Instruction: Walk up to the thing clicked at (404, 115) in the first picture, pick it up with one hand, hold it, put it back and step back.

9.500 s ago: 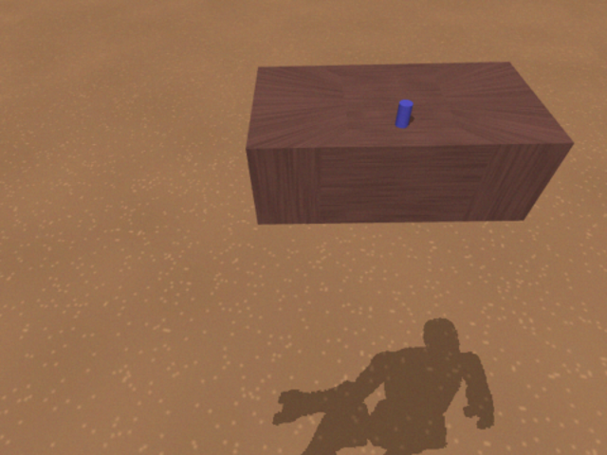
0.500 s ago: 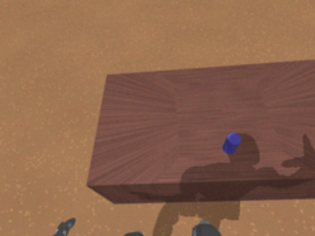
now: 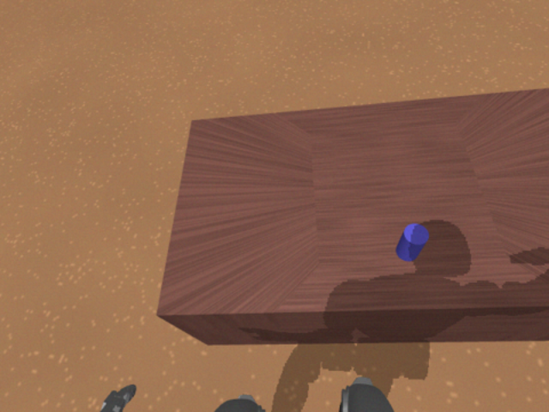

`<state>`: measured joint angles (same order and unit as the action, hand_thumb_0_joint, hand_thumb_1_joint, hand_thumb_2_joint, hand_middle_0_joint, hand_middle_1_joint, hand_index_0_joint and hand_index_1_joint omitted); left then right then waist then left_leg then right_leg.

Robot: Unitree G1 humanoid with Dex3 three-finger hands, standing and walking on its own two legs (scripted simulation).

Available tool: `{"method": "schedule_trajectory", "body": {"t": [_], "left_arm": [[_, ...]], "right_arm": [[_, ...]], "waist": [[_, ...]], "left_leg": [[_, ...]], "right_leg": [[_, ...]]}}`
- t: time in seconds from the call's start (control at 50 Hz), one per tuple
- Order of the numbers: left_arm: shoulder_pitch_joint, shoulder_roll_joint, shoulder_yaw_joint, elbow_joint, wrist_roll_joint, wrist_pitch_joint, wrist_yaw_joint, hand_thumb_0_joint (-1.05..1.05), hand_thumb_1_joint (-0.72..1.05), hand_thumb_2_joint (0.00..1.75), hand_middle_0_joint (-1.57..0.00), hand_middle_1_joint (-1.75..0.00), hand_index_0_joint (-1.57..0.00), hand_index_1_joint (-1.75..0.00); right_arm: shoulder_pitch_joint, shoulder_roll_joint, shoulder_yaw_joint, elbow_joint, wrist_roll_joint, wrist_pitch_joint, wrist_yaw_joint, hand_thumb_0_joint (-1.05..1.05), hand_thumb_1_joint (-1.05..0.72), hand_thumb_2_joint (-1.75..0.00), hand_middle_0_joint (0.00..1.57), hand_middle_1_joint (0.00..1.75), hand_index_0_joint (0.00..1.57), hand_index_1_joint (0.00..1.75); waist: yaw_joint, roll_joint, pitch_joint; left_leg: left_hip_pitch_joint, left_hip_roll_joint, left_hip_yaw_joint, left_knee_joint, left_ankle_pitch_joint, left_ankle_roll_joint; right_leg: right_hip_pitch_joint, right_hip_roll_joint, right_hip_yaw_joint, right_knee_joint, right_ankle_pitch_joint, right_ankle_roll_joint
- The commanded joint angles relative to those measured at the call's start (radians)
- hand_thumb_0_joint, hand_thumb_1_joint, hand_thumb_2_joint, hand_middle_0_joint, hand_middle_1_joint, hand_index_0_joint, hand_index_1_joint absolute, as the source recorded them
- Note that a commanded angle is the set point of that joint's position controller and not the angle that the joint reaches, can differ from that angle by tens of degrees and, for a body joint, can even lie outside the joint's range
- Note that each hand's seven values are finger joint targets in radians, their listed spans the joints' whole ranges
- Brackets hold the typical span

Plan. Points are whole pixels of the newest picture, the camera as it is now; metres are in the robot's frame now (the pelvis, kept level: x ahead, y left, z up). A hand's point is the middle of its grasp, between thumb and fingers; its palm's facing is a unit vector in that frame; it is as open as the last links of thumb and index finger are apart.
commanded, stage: go down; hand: right
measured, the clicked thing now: (411, 243) +0.48 -0.23 -0.26
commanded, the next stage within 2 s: approach in 0.68 s
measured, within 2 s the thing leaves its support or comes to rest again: neither
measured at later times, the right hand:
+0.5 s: hand out of the picture +0.35 -0.41 +0.04, palm faces +0.24 +0.96 -0.10, open 17.1 cm
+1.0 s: hand out of the picture +0.37 -0.41 +0.02, palm faces +0.25 +0.97 -0.06, open 17.0 cm
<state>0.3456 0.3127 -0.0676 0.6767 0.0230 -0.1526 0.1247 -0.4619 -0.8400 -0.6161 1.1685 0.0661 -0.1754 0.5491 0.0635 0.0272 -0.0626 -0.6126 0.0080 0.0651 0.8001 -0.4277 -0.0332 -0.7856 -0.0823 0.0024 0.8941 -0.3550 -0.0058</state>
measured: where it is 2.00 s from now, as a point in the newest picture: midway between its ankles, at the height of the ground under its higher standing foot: outside the picture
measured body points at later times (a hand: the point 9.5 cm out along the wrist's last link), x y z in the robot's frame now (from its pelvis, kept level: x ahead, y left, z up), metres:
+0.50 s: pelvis +0.01 +0.00 +0.00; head +0.10 -0.05 +0.44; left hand +0.08 +0.28 -0.08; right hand +0.33 -0.46 +0.04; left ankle -0.03 +0.15 -0.69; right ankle +0.04 -0.11 -0.70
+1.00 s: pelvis +0.00 +0.00 -0.03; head +0.12 -0.06 +0.41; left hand +0.07 +0.28 -0.11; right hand +0.35 -0.46 +0.03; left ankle -0.03 +0.15 -0.69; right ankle +0.04 -0.11 -0.69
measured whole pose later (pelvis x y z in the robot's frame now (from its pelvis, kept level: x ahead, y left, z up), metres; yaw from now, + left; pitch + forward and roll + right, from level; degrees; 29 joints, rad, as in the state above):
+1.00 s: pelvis +0.00 +0.00 -0.03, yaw +1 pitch +20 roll +5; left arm 0.34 0.33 -0.09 0.67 0.04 -0.16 0.10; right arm -0.61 -0.92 -0.66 1.31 0.14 -0.33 0.59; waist 0.09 0.03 -0.10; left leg -0.81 0.01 0.06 0.96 -0.49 -0.04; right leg -0.99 -0.09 0.01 1.04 -0.41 -0.01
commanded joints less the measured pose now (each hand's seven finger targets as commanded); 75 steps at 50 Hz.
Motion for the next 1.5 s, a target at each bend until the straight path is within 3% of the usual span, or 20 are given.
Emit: {"method": "schedule_trajectory", "body": {"t": [0.0, 0.26, 0.36, 0.5, 0.6, 0.66, 0.76, 0.78, 0.82, 0.88, 0.96, 1.04, 1.08, 1.14, 1.24, 1.3, 1.36, 1.42, 1.46, 1.48], "left_arm": [[0.093, 0.216, 0.078, -0.067, -0.003, -0.022, 0.017, 0.0, 0.88, 0.92, -0.19, -0.3, -0.19, -0.3], [0.099, 0.219, 0.076, -0.063, -0.005, -0.007, 0.009, 0.0, 0.88, 0.92, -0.19, -0.3, -0.19, -0.3], [0.096, 0.219, 0.072, -0.069, -0.008, -0.004, 0.009, 0.0, 0.88, 0.91, -0.19, -0.3, -0.19, -0.3], [0.122, 0.228, 0.083, -0.047, -0.003, 0.001, 0.009, 0.0, 0.88, 0.92, -0.19, -0.29, -0.18, -0.3], [0.098, 0.217, 0.07, -0.066, -0.005, 0.001, 0.005, 0.0, 0.88, 0.91, -0.19, -0.29, -0.19, -0.3], [0.105, 0.222, 0.069, -0.058, -0.004, 0.0, 0.006, 0.0, 0.89, 0.92, -0.19, -0.29, -0.18, -0.3], [0.101, 0.222, 0.064, -0.055, -0.002, -0.004, 0.009, 0.0, 0.86, 0.93, -0.19, -0.28, -0.17, -0.3], [0.1, 0.219, 0.062, -0.057, 0.0, -0.005, 0.008, 0.0, 0.87, 0.91, -0.2, -0.29, -0.19, -0.3], [0.108, 0.214, 0.061, -0.05, 0.002, -0.008, 0.007, 0.0, 0.86, 0.92, -0.19, -0.29, -0.18, -0.3], [0.098, 0.206, 0.049, -0.042, 0.012, -0.017, -0.004, 0.0, 0.85, 0.91, -0.19, -0.29, -0.18, -0.3], [0.069, 0.201, 0.04, -0.065, 0.017, -0.031, -0.023, 0.0, 0.85, 0.92, -0.19, -0.29, -0.18, -0.3], [0.047, 0.206, 0.019, -0.092, 0.022, -0.037, -0.035, 0.0, 0.87, 0.92, -0.19, -0.29, -0.18, -0.3], [0.04, 0.212, 0.018, -0.095, 0.025, -0.038, -0.034, 0.0, 0.87, 0.92, -0.19, -0.29, -0.18, -0.3], [0.016, 0.22, 0.013, -0.109, 0.032, -0.027, -0.033, 0.0, 0.89, 0.91, -0.18, -0.29, -0.18, -0.3], [-0.011, 0.219, 0.016, -0.093, 0.055, -0.012, -0.04, 0.0, 0.9, 0.9, -0.18, -0.29, -0.18, -0.29], [-0.013, 0.214, 0.021, -0.074, 0.065, 0.0, -0.053, 0.0, 0.91, 0.9, -0.19, -0.29, -0.19, -0.29], [-0.023, 0.209, 0.023, -0.068, 0.07, 0.01, -0.072, 0.0, 0.91, 0.9, -0.19, -0.29, -0.19, -0.29], [-0.032, 0.225, 0.032, -0.061, 0.075, 0.026, -0.09, 0.0, 0.92, 0.89, -0.19, -0.3, -0.2, -0.29], [-0.039, 0.202, 0.015, -0.062, 0.075, 0.034, -0.104, 0.0, 0.93, 0.9, -0.19, -0.3, -0.2, -0.3], [-0.043, 0.201, 0.02, -0.068, 0.075, 0.041, -0.107, 0.0, 0.91, 0.89, -0.19, -0.3, -0.2, -0.29]], "right_arm": [[-0.245, -0.437, -0.079, -0.168, 0.027, -0.062, 0.0, 0.0, 0.42, -0.09, 0.04, 0.05, 0.04, 0.05], [-0.271, -0.439, -0.079, -0.175, 0.036, -0.076, 0.013, 0.0, 0.45, -0.1, 0.04, 0.05, 0.04, 0.05], [-0.288, -0.462, -0.095, -0.169, 0.043, -0.077, 0.012, 0.0, 0.47, -0.09, 0.04, 0.05, 0.04, 0.05], [-0.286, -0.452, -0.092, -0.163, 0.039, -0.078, 0.015, 0.0, 0.47, -0.1, 0.03, 0.06, 0.04, 0.06], [-0.315, -0.451, -0.081, -0.146, 0.039, -0.083, 0.018, 0.0, 0.44, -0.1, 0.04, 0.05, 0.04, 0.05], [-0.35, -0.488, -0.098, -0.16, 0.041, -0.091, 0.02, 0.0, 0.43, -0.1, 0.04, 0.05, 0.04, 0.05], [-0.357, -0.478, -0.091, -0.136, 0.049, -0.098, 0.025, 0.0, 0.51, -0.1, 0.02, 0.06, 0.04, 0.06], [-0.358, -0.483, -0.096, -0.129, 0.049, -0.1, 0.027, 0.0, 0.44, -0.12, 0.03, 0.06, 0.04, 0.06], [-0.332, -0.431, -0.076, -0.058, 0.053, -0.107, 0.03, 0.0, 0.44, -0.13, 0.02, 0.06, 0.03, 0.06], [-0.344, -0.403, -0.086, -0.028, 0.078, -0.157, 0.039, 0.0, 0.46, -0.14, 0.01, 0.07, 0.03, 0.07], [-0.334, -0.314, -0.083, 0.001, 0.131, -0.265, 0.057, 0.0, 0.43, -0.14, 0.02, 0.06, 0.03, 0.06], [-0.373, -0.32, -0.129, -0.031, 0.193, -0.372, 0.081, 0.0, 0.44, -0.12, 0.03, 0.06, 0.04, 0.06], [-0.445, -0.369, -0.17, -0.127, 0.21, -0.413, 0.085, 0.0, 0.46, -0.1, 0.04, 0.05, 0.05, 0.05], [-0.438, -0.416, -0.215, -0.131, 0.215, -0.434, 0.092, 0.0, 0.47, -0.07, 0.05, 0.04, 0.05, 0.04], [-0.525, -0.429, -0.233, -0.155, 0.181, -0.433, 0.092, 0.0, 0.47, -0.06, 0.05, 0.04, 0.05, 0.04], [-0.625, -0.423, -0.209, -0.172, 0.141, -0.411, 0.074, 0.0, 0.49, -0.06, 0.05, 0.04, 0.05, 0.04], [-0.628, -0.387, -0.181, -0.171, 0.115, -0.391, 0.047, 0.0, 0.48, -0.06, 0.05, 0.05, 0.04, 0.05], [-0.652, -0.433, -0.215, -0.139, 0.097, -0.384, 0.01, 0.0, 0.51, -0.06, 0.05, 0.05, 0.04, 0.05], [-0.662, -0.38, -0.181, -0.148, 0.092, -0.383, -0.004, 0.0, 0.52, -0.06, 0.04, 0.05, 0.04, 0.05], [-0.673, -0.398, -0.186, -0.16, 0.083, -0.381, -0.016, 0.0, 0.51, -0.06, 0.04, 0.04, 0.04, 0.04]], "waist": [[-0.015, -0.226, -0.327], [-0.008, -0.245, -0.343], [-0.006, -0.236, -0.306], [-0.004, -0.242, -0.363], [-0.001, -0.249, -0.298], [0.0, -0.241, -0.334], [0.003, -0.255, -0.314], [0.002, -0.256, -0.322], [0.017, -0.197, -0.299], [0.015, -0.18, -0.31], [0.028, -0.154, -0.343], [0.027, -0.182, -0.398], [0.016, -0.238, -0.495], [0.0, -0.281, -0.543], [0.011, -0.351, -0.656], [0.03, -0.367, -0.706], [0.03, -0.385, -0.74], [0.036, -0.353, -0.72], [0.039, -0.347, -0.741], [0.038, -0.346, -0.732]], "left_leg": [[-0.014, -0.04, -0.016, -0.099, 0.21, 0.061], [-0.035, -0.04, -0.013, -0.085, 0.256, 0.064], [-0.024, -0.041, -0.013, -0.103, 0.217, 0.063], [-0.027, -0.039, -0.011, -0.083, 0.28, 0.063], [-0.048, -0.04, -0.013, -0.102, 0.196, 0.065], [-0.054, -0.043, -0.012, -0.096, 0.202, 0.064], [-0.08, -0.043, -0.011, -0.086, 0.197, 0.063], [-0.081, -0.041, -0.013, -0.082, 0.196, 0.063], [-0.097, -0.042, -0.013, -0.06, 0.206, 0.061], [-0.177, -0.039, -0.018, 0.022, 0.237, 0.059], [-0.355, -0.047, -0.016, 0.164, 0.157, 0.056], [-0.521, -0.054, -0.011, 0.313, 0.054, 0.053], [-0.59, -0.053, -0.01, 0.386, 0.03, 0.054], [-0.678, -0.056, -0.002, 0.485, 0.007, 0.056], [-0.831, -0.054, 0.003, 0.63, -0.007, 0.056], [-0.916, -0.056, 0.009, 0.702, -0.006, 0.058], [-0.969, -0.059, 0.013, 0.757, -0.027, 0.061], [-1.043, -0.062, 0.025, 0.833, -0.048, 0.06], [-1.074, -0.063, 0.033, 0.874, -0.044, 0.062], [-1.078, -0.065, 0.027, 0.874, -0.068, 0.064]], "right_leg": [[0.388, 0.031, 0.05, -0.12, 0.244, -0.004], [0.407, 0.027, 0.055, -0.098, 0.328, -0.007], [0.373, 0.03, 0.054, -0.115, 0.254, -0.01], [0.421, 0.023, 0.059, -0.093, 0.37, -0.005], [0.376, 0.023, 0.062, -0.12, 0.235, -0.006], [0.385, 0.021, 0.067, -0.114, 0.246, -0.001], [0.379, 0.019, 0.072, -0.11, 0.244, 0.003], [0.372, 0.019, 0.07, -0.103, 0.237, -0.001], [0.319, 0.024, 0.063, -0.079, 0.233, -0.009], [0.253, 0.024, 0.061, 0.011, 0.295, -0.013], [0.134, 0.02, 0.069, 0.137, 0.233, -0.015], [0.01, 0.011, 0.078, 0.26, 0.136, -0.014], [-0.011, 0.007, 0.092, 0.317, 0.12, -0.013], [-0.068, -0.003, 0.101, 0.402, 0.134, -0.008], [-0.141, -0.019, 0.118, 0.556, 0.136, 0.001], [-0.187, -0.026, 0.13, 0.643, 0.133, 0.001], [-0.254, -0.025, 0.129, 0.708, 0.086, 0.0], [-0.375, -0.026, 0.139, 0.783, 0.041, -0.004], [-0.394, -0.028, 0.144, 0.814, 0.036, -0.004], [-0.445, -0.025, 0.132, 0.829, -0.009, -0.009]]}}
